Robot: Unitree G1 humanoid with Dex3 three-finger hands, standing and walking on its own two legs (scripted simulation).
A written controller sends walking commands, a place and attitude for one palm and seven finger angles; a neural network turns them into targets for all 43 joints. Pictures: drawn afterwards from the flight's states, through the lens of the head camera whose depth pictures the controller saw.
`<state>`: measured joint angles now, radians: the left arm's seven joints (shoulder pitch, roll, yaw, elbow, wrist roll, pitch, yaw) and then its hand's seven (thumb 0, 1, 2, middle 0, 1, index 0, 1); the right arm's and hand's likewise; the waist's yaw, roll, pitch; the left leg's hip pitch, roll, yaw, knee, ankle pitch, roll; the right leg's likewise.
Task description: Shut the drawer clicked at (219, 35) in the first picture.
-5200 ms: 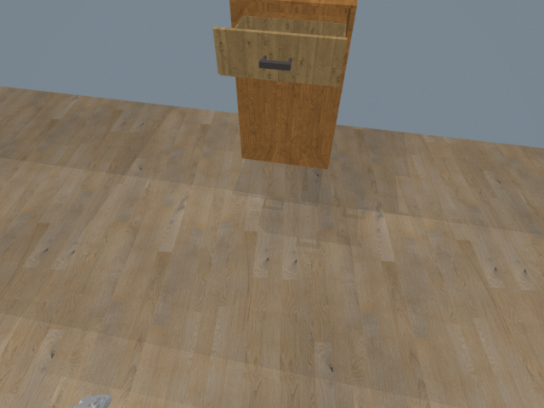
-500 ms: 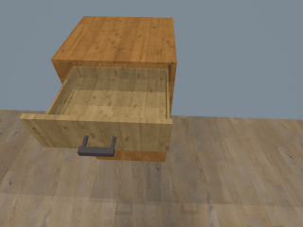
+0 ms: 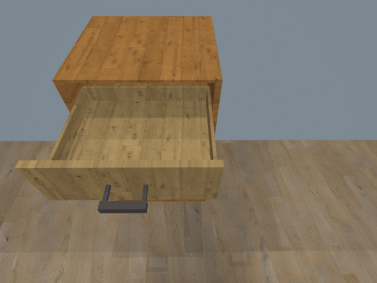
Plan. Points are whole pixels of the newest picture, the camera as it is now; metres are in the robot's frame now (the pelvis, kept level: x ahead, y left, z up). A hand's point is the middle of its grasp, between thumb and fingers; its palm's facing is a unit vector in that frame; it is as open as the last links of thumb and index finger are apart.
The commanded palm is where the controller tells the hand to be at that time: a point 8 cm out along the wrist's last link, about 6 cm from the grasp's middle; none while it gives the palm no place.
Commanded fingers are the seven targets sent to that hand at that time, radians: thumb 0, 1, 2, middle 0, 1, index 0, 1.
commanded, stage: come to a stop and stand still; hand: left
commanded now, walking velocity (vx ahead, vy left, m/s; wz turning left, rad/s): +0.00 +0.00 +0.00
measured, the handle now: (125, 198) +0.30 +0.17 -0.03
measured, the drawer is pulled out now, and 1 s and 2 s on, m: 0.30 0.30 0.29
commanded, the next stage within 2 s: look again from close up in 0.26 s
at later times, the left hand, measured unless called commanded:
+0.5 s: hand out of the picture +0.05 +0.18 -0.17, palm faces +0.02 -0.98 -0.22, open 7.3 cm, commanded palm none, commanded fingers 0.00 0.90 0.90 -0.20 -0.30 -0.20 -0.30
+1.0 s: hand out of the picture +0.04 +0.18 -0.16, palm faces +0.13 -0.97 -0.22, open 7.2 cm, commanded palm +0.10 +0.21 -0.06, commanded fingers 0.00 0.90 0.90 -0.28 -0.39 -0.28 -0.39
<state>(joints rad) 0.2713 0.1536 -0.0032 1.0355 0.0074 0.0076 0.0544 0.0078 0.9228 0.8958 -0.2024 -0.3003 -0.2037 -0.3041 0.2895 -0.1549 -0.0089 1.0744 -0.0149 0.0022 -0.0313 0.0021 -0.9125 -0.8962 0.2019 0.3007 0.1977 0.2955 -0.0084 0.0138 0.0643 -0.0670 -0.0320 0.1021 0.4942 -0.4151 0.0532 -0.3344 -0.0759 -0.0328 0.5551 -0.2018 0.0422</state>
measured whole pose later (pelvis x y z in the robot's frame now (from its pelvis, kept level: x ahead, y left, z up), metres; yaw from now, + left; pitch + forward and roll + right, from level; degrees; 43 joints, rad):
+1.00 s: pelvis +0.01 -0.01 +0.00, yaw +0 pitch -1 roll +0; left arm 0.38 0.16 0.02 0.78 -0.05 0.09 0.08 0.02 0.94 0.90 -0.21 -0.30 -0.21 -0.31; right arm 0.36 -0.13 0.00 1.06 0.02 -0.07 -0.05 0.00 -0.91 -0.90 0.20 0.30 0.20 0.30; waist 0.00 0.00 0.05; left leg -0.02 -0.02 0.10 0.44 -0.40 0.04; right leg -0.30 -0.06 -0.04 0.52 -0.19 0.02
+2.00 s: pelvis -0.03 -0.01 -0.05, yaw +5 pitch +10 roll -2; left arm 0.67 0.18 0.04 -0.32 -0.20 -0.35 -0.15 0.02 0.90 0.90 -1.09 -1.26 -1.09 -1.27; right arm 0.30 -0.27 -0.02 0.48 0.02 -0.30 0.00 0.01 -0.91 -0.90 0.20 0.30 0.20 0.30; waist -0.01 0.01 -0.12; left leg -0.60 -0.01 0.01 1.00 -0.59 0.04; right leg -0.76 -0.08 -0.11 0.91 -0.32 0.01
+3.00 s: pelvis -0.02 -0.03 -0.03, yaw +5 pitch +6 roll -1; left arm 0.72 0.20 0.05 -0.44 -0.20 -0.25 -0.15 0.02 0.90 0.90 -1.40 -1.60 -1.40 -1.60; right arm 0.27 -0.23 0.03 0.49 0.05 -0.31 -0.03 0.01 -0.90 -0.90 0.20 0.30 0.20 0.30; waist 0.02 0.05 -0.12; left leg -0.44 0.00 0.00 0.88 -0.55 0.02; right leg -0.61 -0.06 -0.12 0.82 -0.31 -0.01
